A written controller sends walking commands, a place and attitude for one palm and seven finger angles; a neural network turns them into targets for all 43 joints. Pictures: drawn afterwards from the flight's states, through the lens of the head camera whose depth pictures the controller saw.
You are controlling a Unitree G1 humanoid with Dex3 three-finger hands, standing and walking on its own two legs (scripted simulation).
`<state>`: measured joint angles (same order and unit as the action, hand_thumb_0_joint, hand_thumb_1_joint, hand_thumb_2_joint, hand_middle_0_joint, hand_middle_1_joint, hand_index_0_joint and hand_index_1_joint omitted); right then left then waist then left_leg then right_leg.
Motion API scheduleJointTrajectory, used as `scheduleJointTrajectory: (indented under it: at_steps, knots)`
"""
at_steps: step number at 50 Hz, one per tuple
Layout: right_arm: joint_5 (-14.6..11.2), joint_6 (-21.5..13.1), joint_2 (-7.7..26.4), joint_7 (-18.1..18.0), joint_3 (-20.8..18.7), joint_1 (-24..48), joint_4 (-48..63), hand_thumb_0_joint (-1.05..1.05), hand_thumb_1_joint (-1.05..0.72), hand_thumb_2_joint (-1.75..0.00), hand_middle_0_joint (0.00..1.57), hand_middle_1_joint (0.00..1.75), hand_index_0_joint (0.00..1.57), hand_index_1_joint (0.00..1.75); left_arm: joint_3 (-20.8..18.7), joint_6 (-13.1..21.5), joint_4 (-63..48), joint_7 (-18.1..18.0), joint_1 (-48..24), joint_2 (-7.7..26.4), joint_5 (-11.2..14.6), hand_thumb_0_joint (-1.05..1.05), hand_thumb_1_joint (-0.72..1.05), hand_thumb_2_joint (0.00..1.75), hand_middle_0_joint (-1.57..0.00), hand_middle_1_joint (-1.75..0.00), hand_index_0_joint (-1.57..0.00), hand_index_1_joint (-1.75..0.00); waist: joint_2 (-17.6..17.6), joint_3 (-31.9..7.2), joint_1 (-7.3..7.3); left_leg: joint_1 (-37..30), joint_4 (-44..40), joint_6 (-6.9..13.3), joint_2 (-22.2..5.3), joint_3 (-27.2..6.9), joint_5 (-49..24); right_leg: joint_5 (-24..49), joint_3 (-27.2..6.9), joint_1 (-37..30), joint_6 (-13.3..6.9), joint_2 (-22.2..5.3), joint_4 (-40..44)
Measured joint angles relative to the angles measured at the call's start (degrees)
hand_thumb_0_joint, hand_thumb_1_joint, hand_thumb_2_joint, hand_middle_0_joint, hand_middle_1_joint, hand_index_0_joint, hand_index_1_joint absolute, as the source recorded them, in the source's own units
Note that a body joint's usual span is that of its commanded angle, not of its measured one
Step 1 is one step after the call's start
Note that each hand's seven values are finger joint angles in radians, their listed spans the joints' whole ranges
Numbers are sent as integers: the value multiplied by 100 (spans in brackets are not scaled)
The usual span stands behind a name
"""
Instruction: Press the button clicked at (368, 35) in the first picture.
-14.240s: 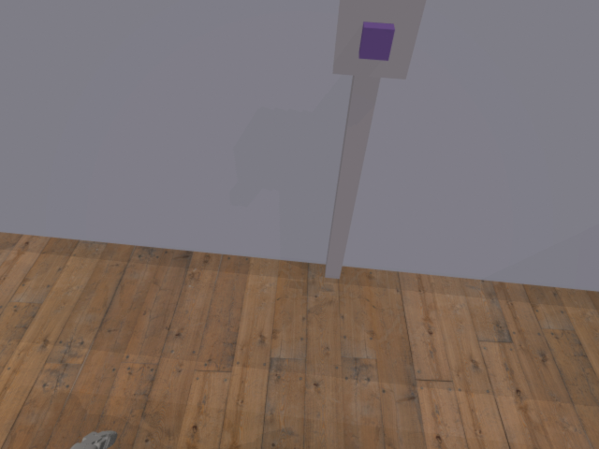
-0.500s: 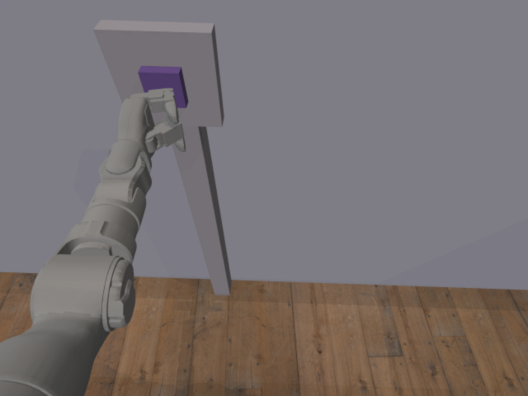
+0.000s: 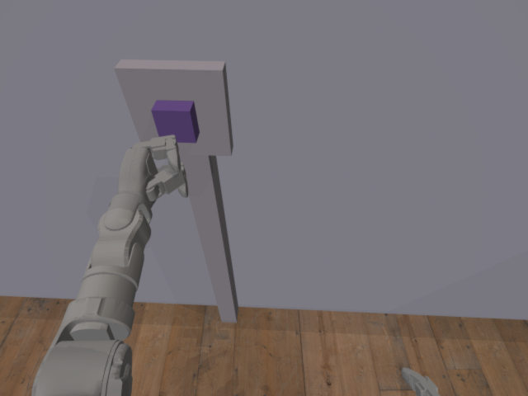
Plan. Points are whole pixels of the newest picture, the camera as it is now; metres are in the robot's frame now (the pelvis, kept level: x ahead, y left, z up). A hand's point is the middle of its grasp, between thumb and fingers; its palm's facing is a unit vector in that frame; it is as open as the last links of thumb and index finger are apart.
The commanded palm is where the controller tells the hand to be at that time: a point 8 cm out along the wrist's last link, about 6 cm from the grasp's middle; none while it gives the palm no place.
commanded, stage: pull the fist back off the button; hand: left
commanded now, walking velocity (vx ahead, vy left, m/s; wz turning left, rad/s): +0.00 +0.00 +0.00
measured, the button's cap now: (177, 120) +0.49 +0.16 +0.18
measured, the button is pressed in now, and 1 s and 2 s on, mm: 0 0 0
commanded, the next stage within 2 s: draw the hand back to the body in 0.40 s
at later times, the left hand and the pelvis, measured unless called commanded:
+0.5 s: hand (177, 199) +0.35 +0.14 +0.15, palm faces +0.01 -1.00 -0.01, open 3.1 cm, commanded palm +0.32 +0.19 +0.15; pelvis +0.00 -0.01 +0.00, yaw +2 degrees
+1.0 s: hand (137, 239) +0.27 +0.17 +0.16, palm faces +0.04 -1.00 -0.04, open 3.1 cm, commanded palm +0.24 +0.22 +0.17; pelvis -0.01 -0.02 +0.01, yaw +2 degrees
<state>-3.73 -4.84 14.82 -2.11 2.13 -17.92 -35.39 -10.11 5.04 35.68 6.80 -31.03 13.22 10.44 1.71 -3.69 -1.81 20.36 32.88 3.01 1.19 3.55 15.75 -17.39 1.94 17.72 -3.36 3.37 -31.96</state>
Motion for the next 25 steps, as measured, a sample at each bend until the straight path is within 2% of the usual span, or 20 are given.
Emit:
scheduleJointTrajectory:
  at_steps: [7,15,21,25]
  knots:
    - [-6,91,-9,-55,-7,330,65,1,-90,-90,20,30,20,30,314,-570,-1295,-99,793,-190,39,2,90,90,-130,-150,-130,-150,6,62,176,-266,-117,-10,48,-81,4,-30,68,-298,-1,-35,130]
    - [13,227,-84,-93,73,664,177,1,-90,-90,20,30,20,30,572,-1048,-2180,-156,1314,-282,50,2,90,90,-130,-150,-130,-150,41,64,274,-490,-239,-33,83,-162,-34,-31,141,-542,-20,-60,240]
    - [36,403,-158,-146,196,805,193,1,-90,-90,20,30,20,30,607,-1363,-2319,-197,1414,-282,77,2,90,90,-130,-150,-130,-150,33,89,271,-593,-284,-62,81,-220,-68,-17,196,-660,-50,-52,290]
    - [42,451,-185,-180,235,801,181,1,-90,-90,20,30,20,30,514,-1380,-2257,-221,1354,-204,91,2,90,90,-130,-150,-130,-150,23,120,251,-621,-310,-90,55,-236,-100,22,211,-697,-81,-25,333]
